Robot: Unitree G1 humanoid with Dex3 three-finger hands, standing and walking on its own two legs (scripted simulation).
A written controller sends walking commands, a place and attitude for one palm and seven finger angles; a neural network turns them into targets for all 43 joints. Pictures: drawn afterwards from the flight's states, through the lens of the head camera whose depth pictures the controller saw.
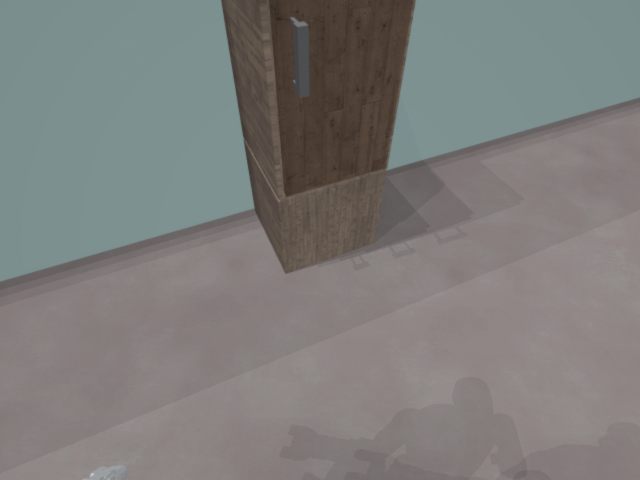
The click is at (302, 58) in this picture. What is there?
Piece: cupboard door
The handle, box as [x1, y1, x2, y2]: [289, 17, 309, 97]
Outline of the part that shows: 289,17 289,21 293,25 295,79 292,80 292,83 296,88 296,93 298,96 302,97 309,95 308,25 303,21 299,22 293,17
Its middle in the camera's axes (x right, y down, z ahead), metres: -0.06 -0.42 +0.90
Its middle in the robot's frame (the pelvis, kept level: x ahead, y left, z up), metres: +0.97 +0.11 +0.09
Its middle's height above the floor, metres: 0.86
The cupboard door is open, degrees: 0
